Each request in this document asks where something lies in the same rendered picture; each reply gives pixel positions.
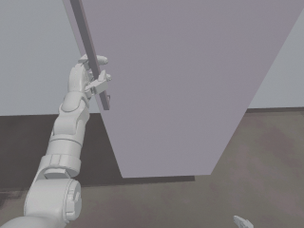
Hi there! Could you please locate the handle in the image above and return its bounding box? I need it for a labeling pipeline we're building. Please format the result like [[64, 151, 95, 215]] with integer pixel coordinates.
[[69, 0, 110, 110]]

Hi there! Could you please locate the robot right hand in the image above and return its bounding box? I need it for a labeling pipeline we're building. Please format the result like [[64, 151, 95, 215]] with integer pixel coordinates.
[[233, 216, 254, 228]]

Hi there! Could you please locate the robot left hand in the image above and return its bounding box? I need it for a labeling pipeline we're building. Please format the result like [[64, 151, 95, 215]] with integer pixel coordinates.
[[67, 54, 112, 101]]

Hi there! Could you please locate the left robot upper arm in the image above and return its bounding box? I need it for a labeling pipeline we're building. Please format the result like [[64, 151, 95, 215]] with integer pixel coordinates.
[[0, 179, 82, 228]]

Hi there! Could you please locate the fridge door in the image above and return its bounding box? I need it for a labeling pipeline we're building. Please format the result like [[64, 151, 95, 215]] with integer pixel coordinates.
[[63, 0, 304, 179]]

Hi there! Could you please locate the robot left forearm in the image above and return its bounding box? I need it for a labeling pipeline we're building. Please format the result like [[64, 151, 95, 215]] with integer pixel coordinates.
[[24, 91, 90, 216]]

